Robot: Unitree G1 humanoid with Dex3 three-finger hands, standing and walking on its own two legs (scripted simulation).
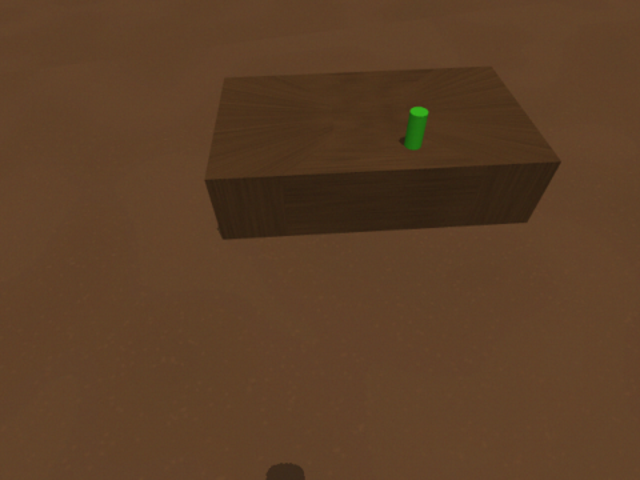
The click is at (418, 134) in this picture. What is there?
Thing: squat round
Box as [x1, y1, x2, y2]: [404, 107, 428, 149]
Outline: 422,107 413,107 410,110 404,145 410,149 419,148 421,144 428,112 425,108
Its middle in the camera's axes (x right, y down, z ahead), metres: +0.36 -0.44 +1.48
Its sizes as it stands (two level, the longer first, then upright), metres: 0.067 0.067 0.145
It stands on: a support 0.33 m high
